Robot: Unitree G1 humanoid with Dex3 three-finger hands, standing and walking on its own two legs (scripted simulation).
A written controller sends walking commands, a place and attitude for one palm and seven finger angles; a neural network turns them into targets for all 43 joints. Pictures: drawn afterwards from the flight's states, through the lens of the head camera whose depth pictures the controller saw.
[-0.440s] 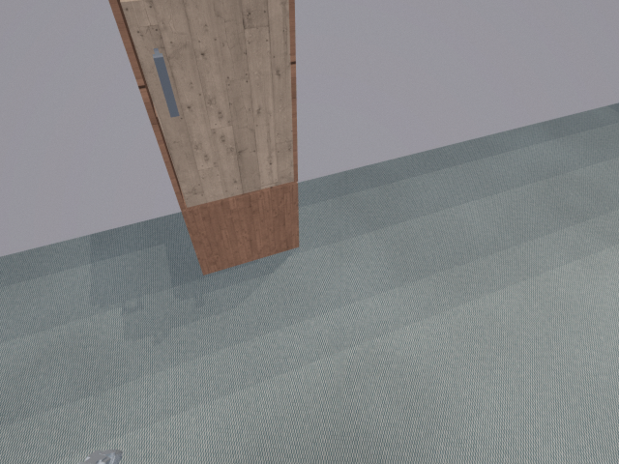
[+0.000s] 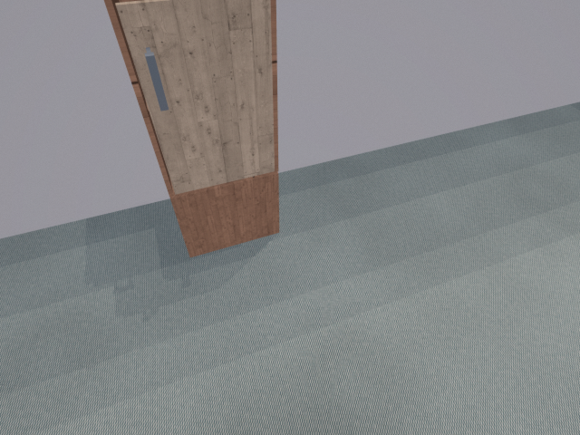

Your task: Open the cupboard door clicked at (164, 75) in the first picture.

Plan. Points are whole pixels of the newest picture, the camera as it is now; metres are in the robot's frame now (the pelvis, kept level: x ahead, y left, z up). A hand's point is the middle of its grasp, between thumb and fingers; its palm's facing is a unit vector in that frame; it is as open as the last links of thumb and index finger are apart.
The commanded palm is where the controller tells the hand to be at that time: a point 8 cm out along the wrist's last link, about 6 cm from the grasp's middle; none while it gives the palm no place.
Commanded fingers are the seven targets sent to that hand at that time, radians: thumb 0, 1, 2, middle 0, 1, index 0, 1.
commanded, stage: stand and wait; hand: left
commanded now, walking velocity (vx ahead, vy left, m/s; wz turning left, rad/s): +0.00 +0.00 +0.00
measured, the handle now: (156, 79) +0.91 +0.41 +0.04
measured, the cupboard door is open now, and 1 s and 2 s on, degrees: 0 0 0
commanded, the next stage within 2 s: look at it before walking up in 0.38 s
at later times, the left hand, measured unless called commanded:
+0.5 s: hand out of the picture +0.07 +0.24 -0.15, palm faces -0.03 -0.94 -0.34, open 7.4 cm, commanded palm none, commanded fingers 0.00 0.90 0.90 -0.20 -0.30 -0.20 -0.30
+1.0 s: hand out of the picture +0.06 +0.25 -0.15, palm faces -0.03 -0.94 -0.34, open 7.4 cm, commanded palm none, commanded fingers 0.00 0.90 0.90 -0.20 -0.30 -0.20 -0.30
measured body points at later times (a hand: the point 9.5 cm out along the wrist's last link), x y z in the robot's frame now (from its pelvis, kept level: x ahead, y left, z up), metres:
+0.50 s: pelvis -0.01 -0.01 +0.00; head -0.01 -0.01 +0.45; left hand +0.07 +0.29 -0.13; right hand +0.06 -0.30 -0.13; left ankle -0.02 +0.13 -0.74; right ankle -0.01 -0.12 -0.74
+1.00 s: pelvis -0.01 +0.00 +0.00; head -0.01 +0.00 +0.45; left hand +0.06 +0.30 -0.13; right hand +0.06 -0.30 -0.13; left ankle -0.02 +0.13 -0.74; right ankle -0.01 -0.12 -0.74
